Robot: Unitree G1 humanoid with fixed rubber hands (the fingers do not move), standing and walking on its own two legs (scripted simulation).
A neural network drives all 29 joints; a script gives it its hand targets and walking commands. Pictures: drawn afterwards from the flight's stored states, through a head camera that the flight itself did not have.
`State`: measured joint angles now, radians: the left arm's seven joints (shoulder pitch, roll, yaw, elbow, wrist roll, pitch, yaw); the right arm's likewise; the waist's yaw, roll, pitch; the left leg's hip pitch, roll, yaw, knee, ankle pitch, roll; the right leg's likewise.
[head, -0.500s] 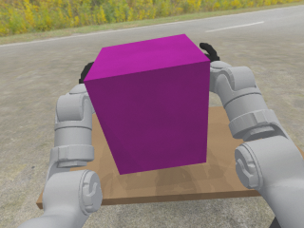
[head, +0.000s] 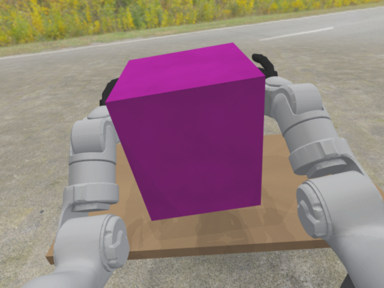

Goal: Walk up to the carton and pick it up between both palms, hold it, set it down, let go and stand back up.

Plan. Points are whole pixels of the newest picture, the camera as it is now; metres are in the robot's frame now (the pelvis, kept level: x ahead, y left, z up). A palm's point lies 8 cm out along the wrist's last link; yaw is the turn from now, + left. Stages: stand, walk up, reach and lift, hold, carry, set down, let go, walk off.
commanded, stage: hold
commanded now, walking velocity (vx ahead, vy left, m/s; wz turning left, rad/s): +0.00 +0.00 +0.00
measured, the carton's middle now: (192, 130) +0.35 +0.01 +0.26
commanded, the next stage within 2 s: none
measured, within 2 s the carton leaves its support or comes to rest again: neither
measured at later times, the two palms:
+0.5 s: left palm (110, 116) +0.36 +0.16 +0.30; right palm (268, 90) +0.37 -0.14 +0.32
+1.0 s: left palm (110, 116) +0.36 +0.16 +0.29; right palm (268, 89) +0.37 -0.14 +0.33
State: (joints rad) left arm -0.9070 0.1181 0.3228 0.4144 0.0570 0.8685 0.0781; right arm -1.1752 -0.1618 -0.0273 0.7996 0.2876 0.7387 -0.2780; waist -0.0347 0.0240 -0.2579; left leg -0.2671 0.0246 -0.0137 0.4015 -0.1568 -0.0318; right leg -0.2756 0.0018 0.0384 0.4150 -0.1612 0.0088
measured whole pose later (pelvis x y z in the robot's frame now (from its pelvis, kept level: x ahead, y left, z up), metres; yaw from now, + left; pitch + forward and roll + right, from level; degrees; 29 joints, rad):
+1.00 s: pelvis +0.00 +0.00 +0.00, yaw +0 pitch +1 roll +0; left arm -0.91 0.12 0.33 0.43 0.06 0.87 0.08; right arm -1.19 -0.16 -0.03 0.83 0.29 0.74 -0.28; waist -0.03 0.02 -0.26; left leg -0.27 0.02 -0.01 0.40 -0.15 -0.03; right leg -0.28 0.00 0.04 0.41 -0.16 0.01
